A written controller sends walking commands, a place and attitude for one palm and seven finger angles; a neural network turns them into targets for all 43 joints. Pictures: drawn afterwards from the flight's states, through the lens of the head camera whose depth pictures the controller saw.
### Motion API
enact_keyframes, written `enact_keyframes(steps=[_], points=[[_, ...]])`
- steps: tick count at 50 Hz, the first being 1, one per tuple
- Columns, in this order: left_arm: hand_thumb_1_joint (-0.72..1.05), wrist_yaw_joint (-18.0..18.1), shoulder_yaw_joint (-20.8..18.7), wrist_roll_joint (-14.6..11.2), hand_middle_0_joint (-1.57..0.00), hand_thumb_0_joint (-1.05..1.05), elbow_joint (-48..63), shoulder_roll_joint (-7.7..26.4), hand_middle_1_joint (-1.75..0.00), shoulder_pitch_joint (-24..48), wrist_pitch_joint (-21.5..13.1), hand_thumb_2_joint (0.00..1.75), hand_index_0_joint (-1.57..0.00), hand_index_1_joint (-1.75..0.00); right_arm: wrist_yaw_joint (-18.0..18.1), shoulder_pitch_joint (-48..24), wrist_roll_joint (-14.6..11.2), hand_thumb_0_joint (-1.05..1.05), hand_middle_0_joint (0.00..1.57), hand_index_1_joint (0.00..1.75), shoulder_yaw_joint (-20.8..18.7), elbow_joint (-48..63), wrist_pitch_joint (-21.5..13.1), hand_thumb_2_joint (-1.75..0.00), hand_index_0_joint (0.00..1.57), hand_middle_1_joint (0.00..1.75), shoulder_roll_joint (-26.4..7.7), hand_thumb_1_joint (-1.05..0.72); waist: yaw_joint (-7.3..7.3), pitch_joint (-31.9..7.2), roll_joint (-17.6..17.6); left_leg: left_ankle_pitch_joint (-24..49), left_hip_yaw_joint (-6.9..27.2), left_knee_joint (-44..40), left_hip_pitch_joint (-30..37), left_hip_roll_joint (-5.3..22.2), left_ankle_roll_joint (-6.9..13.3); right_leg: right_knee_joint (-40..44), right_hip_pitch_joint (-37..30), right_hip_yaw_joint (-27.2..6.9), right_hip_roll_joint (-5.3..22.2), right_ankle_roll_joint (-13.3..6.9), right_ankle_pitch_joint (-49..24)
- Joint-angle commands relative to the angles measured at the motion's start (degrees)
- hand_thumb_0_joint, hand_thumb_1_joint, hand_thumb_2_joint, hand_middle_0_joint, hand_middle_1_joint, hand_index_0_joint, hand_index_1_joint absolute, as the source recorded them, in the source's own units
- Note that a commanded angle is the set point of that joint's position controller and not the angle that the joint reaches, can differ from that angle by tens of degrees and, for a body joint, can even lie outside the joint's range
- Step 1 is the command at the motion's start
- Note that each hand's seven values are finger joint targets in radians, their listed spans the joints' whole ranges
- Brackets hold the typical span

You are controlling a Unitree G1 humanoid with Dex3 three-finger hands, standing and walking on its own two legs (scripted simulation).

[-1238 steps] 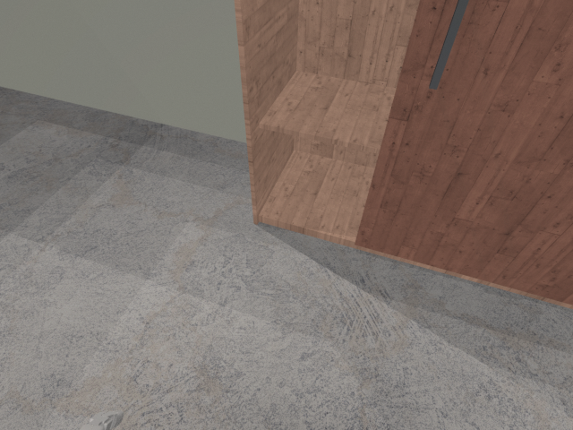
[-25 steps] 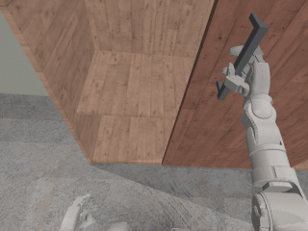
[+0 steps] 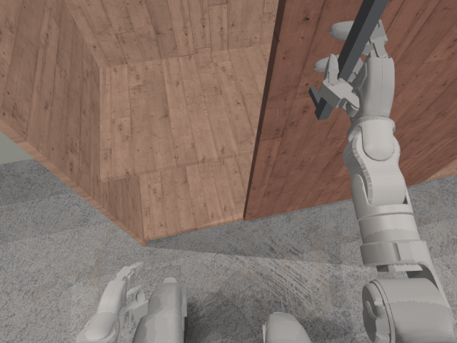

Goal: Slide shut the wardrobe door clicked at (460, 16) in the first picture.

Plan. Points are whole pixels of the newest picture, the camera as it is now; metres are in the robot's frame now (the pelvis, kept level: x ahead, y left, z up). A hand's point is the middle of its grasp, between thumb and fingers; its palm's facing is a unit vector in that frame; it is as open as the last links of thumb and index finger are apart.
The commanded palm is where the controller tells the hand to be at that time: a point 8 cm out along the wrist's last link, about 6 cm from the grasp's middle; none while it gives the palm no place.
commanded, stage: step sideways, sliding the door along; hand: right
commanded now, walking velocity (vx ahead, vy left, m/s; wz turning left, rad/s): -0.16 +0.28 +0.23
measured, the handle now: (338, 56) +0.49 -0.19 +0.16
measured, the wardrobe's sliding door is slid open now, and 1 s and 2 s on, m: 0.43 0.20 0.00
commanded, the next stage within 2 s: none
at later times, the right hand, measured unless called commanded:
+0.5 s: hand (266, 88) +0.43 -0.08 +0.16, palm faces +0.32 +0.95 +0.02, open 6.4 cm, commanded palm +0.39 -0.05 +0.15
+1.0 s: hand (165, 106) +0.41 +0.06 +0.16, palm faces +0.26 +0.97 +0.04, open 6.4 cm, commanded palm +0.37 +0.08 +0.15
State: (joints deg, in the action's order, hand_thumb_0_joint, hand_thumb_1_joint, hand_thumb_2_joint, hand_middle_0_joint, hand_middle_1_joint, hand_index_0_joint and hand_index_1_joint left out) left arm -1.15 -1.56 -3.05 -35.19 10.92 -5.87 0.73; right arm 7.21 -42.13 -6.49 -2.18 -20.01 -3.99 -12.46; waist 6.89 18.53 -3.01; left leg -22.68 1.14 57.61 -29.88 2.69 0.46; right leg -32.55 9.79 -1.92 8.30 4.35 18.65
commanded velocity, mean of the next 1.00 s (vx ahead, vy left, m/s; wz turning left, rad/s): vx -0.17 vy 0.28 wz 0.19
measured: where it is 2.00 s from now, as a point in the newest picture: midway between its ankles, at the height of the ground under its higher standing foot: outside the picture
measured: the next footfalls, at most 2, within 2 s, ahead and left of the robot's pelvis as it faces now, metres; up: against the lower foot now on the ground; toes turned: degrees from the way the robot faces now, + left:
left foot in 0.14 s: +0.18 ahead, +0.23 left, +0.00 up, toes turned +4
right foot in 0.34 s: +0.11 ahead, -0.04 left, +0.00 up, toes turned -8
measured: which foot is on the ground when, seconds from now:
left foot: up 0.00-0.12, down 0.14-0.34, up 0.36-0.66, down 0.68-0.86, up 0.88-1.00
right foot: down 0.00-0.14, up 0.16-0.32, down 0.34-0.68, up 0.70-0.84, down 0.86-1.00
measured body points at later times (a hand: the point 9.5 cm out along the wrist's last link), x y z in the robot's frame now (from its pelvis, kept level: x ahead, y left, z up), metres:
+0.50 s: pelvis +0.05 +0.13 +0.00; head +0.16 +0.09 +0.44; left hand +0.27 +0.34 -0.10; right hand +0.41 -0.13 +0.16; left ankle +0.05 +0.28 -0.64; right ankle +0.07 -0.04 -0.73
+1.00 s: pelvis +0.03 +0.24 +0.00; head +0.11 +0.21 +0.44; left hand +0.22 +0.47 -0.09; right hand +0.39 +0.01 +0.16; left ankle +0.02 +0.38 -0.64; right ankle +0.07 +0.06 -0.73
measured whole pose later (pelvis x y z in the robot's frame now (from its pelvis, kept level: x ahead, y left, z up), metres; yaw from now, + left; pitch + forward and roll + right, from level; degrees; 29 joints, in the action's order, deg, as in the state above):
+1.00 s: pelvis +0.03 +0.24 +0.00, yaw +5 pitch -4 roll +4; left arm -2.6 -2.9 -2.3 -34.9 11.4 -5.0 -0.5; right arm 11.2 -18.9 -4.3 -8.2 4.4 -2.6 -10.1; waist 5.6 14.6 -0.6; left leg -25.2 -2.2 68.1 -26.7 -0.9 -1.8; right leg -32.1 12.9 0.9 12.8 4.6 14.7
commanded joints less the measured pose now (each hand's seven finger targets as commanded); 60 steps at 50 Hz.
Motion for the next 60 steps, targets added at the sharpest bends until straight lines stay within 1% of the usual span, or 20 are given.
enact_keyframes(steps=[1,6,8,10,13,15,17,18,25,32,34,36,39,41,43,44,50,54,58,60], points=[[0.90,0.04,-3.44,-0.11,-0.20,0.00,9.00,8.84,-0.30,2.08,-2.31,0.90,-0.20,-0.30,-6.55,-29.80,2.50,0.00,0.45,1.40,14.51,22.73,-6.78,-0.90,0.45,1.40,7.57,-0.90,-10.58,-33.18,-15.77,4.63,-6.75,-11.17,4.74,-1.55,-0.93,0.40,-21.36,2.61,10.01,-10.71,-46.12],[0.90,-0.05,-2.43,-1.05,-0.20,0.00,9.76,6.80,-0.30,3.37,-2.13,0.90,-0.20,-0.30,-5.53,-21.82,3.71,0.00,0.45,1.40,9.91,25.20,-7.07,-0.90,0.45,1.40,2.44,-0.90,-8.65,-33.79,-7.89,27.47,-7.94,-34.10,26.17,-4.05,-0.41,-16.92,-14.28,5.57,5.65,-4.39,-43.66],[0.90,0.64,-1.94,-1.28,-0.20,0.00,9.55,3.96,-0.30,4.02,-2.59,0.90,-0.20,-0.30,-4.18,-15.83,4.94,0.00,0.45,1.40,6.89,26.05,-6.60,-0.90,0.45,1.40,-2.92,-0.90,-8.95,-35.01,12.53,73.48,5.52,-29.15,44.74,9.30,6.05,-30.55,8.03,7.07,-3.11,-3.58,-4.38],[0.90,1.89,-2.28,-0.86,-0.20,0.00,9.77,3.97,-0.30,4.65,-3.62,0.90,-0.20,-0.30,-3.39,-11.47,4.06,0.00,0.45,1.40,4.35,32.02,-6.20,-0.90,0.45,1.40,-5.06,-0.90,-6.76,-34.85,25.03,78.60,13.59,-29.68,39.08,14.14,8.65,-36.65,11.85,1.18,-4.49,-2.70,19.73],[0.90,1.93,-0.93,-0.87,-0.20,0.00,7.65,4.32,-0.30,5.56,-3.81,0.90,-0.20,-0.30,-1.68,-10.94,2.92,0.00,0.45,1.40,7.55,39.79,-7.34,-0.90,0.45,1.40,0.81,-0.90,-9.13,-34.56,15.72,65.50,8.48,-26.10,36.07,13.07,8.63,-10.45,8.43,-0.02,-1.93,-3.57,13.32],[0.90,1.97,-2.10,-0.78,-0.20,0.00,7.70,5.61,-0.30,5.54,-3.24,0.90,-0.20,-0.30,-1.36,-10.46,2.21,0.00,0.45,1.40,7.54,43.09,-8.85,-0.90,0.45,1.40,0.36,-0.90,-10.29,-37.04,8.29,49.87,2.10,-17.47,27.69,8.24,3.88,11.58,-8.08,4.47,0.33,-3.79,-14.82],[0.90,1.12,-4.31,-0.02,-0.20,0.00,10.60,9.77,-0.30,6.71,-2.71,0.90,-0.20,-0.30,-2.05,-8.43,1.71,0.00,0.45,1.40,8.83,46.00,-9.28,-0.90,0.45,1.40,2.28,-0.90,-7.67,-38.35,-15.18,-6.21,-0.91,1.87,3.68,0.11,-1.75,8.98,-24.37,-15.85,23.57,-15.38,-62.49],[0.90,-0.24,-4.10,-0.19,-0.20,0.00,10.43,9.95,-0.30,6.27,-3.33,0.90,-0.20,-0.30,-2.45,-8.09,2.40,0.00,0.45,1.40,7.80,42.30,-8.96,-0.90,0.45,1.40,3.19,-0.90,-7.63,-41.25,-7.28,-9.16,3.17,11.72,2.88,-1.77,-1.91,7.00,-23.48,-13.68,24.42,-18.60,-57.88],[0.90,-1.59,-4.04,0.33,-0.20,0.00,10.97,9.68,-0.30,4.68,-4.95,0.90,-0.20,-0.30,-2.94,-6.38,3.70,0.00,0.45,1.40,10.31,44.42,-6.61,-0.90,0.45,1.40,4.77,-0.90,-8.70,-33.23,-15.19,-2.84,-2.54,-2.29,-1.14,0.33,-2.19,2.34,-25.21,4.34,16.55,-10.49,-51.72],[0.90,-2.02,-3.22,-0.83,-0.20,0.00,11.51,8.96,-0.30,2.61,-7.35,0.90,-0.20,-0.30,-2.71,-0.85,5.13,0.00,0.45,1.40,5.57,45.12,-9.81,-0.90,0.45,1.40,-1.79,-0.90,-9.06,-33.05,-13.73,20.26,-7.99,-35.29,18.76,-3.51,-1.82,-9.26,-21.99,7.49,11.59,-5.22,-53.75],[0.90,-2.01,-2.87,-1.38,-0.20,0.00,11.59,6.58,-0.30,2.93,-7.29,0.90,-0.20,-0.30,-2.70,-0.15,5.74,0.00,0.45,1.40,3.77,44.25,-10.19,-0.90,0.45,1.40,-4.50,-0.90,-8.42,-35.79,0.24,49.42,-2.87,-37.50,32.12,2.31,0.15,-18.35,-10.08,8.74,5.57,-7.12,-35.26],[0.90,-0.47,-2.98,-1.31,-0.20,0.00,11.37,5.27,-0.30,3.71,-6.65,0.90,-0.20,-0.30,-1.00,3.38,5.05,0.00,0.45,1.40,-0.85,42.61,-8.86,-0.90,0.45,1.40,-8.82,-0.90,-7.22,-36.32,22.59,82.99,13.05,-29.05,40.13,14.11,8.31,-30.49,10.61,5.03,-3.57,-4.53,15.22],[0.90,0.62,-1.40,-0.61,-0.20,0.00,9.57,4.63,-0.30,5.61,-5.94,0.90,-0.20,-0.30,0.19,3.12,3.02,0.00,0.45,1.40,2.47,50.10,-8.59,-0.90,0.45,1.40,-3.13,-0.90,-8.20,-35.94,16.37,69.96,10.35,-25.71,38.71,13.78,8.82,-15.19,11.73,-0.51,-1.68,-3.93,14.95],[0.90,1.05,-1.92,-0.48,-0.20,0.00,7.59,5.55,-0.30,5.60,-4.81,0.90,-0.20,-0.30,0.52,3.00,2.26,0.00,0.45,1.40,3.14,52.51,-9.55,-0.90,0.45,1.40,-2.67,-0.90,-10.36,-36.09,6.38,54.90,0.88,-16.41,30.96,7.80,2.57,12.29,-4.66,3.91,1.07,-4.50,-16.59],[0.90,0.20,-4.14,0.94,-0.20,0.00,10.49,9.23,-0.30,7.52,-3.98,0.90,-0.20,-0.30,-0.92,5.95,1.98,0.00,0.45,1.40,5.70,52.35,-9.36,-0.90,0.45,1.40,0.75,-0.90,-7.86,-37.31,-13.55,-5.83,-0.53,2.77,6.13,-0.88,-2.62,9.16,-20.80,-16.84,23.01,-14.98,-63.41],[0.90,-0.89,-4.62,0.61,-0.20,0.00,10.20,10.84,-0.30,7.12,-4.06,0.90,-0.20,-0.30,-1.76,6.33,2.64,0.00,0.45,1.40,6.04,48.72,-8.65,-0.90,0.45,1.40,1.76,-0.90,-7.98,-40.19,-6.09,-8.29,3.09,12.55,5.18,-2.26,-2.40,9.18,-19.14,-16.59,24.65,-17.98,-52.16],[0.90,-2.27,-3.80,0.47,-0.20,0.00,9.36,9.11,-0.30,5.55,-3.91,0.90,-0.20,-0.30,-2.91,-0.27,3.72,0.00,0.45,1.40,11.36,44.40,-5.99,-0.90,0.45,1.40,5.81,-0.90,-7.85,-31.49,-18.05,-1.75,-2.72,4.63,1.86,-0.01,-1.89,5.98,-13.25,3.30,15.85,-11.71,-38.36],[0.90,-2.00,-3.10,0.59,-0.20,0.00,10.71,8.86,-0.30,3.56,-3.99,0.90,-0.20,-0.30,-3.39,-1.50,3.68,0.00,0.45,1.40,11.22,40.91,-6.19,-0.90,0.45,1.40,5.07,-0.90,-9.17,-31.14,-17.22,-0.96,-6.77,-11.83,10.06,-2.23,-1.64,3.94,-11.39,2.70,15.37,-10.24,-37.93],[0.90,-1.58,-2.46,-0.61,-0.20,0.00,10.35,7.14,-0.30,3.50,-4.10,0.90,-0.20,-0.30,-3.42,-0.88,4.44,0.00,0.45,1.40,10.08,40.14,-7.51,-0.90,0.45,1.40,3.26,-0.90,-8.75,-34.27,-6.64,20.60,-8.07,-35.41,22.60,-2.87,-1.63,-9.90,-10.42,4.38,7.58,-7.10,-28.26],[0.90,-0.86,-1.59,-0.70,-0.20,0.00,9.97,4.25,-0.30,4.93,-4.12,0.90,-0.20,-0.30,-2.67,-1.92,5.01,0.00,0.45,1.40,7.97,39.76,-7.26,-0.90,0.45,1.40,-1.19,-0.90,-9.36,-33.18,13.34,42.43,5.80,-35.45,29.14,9.03,3.98,-20.49,5.81,6.19,-0.63,-6.43,1.17]])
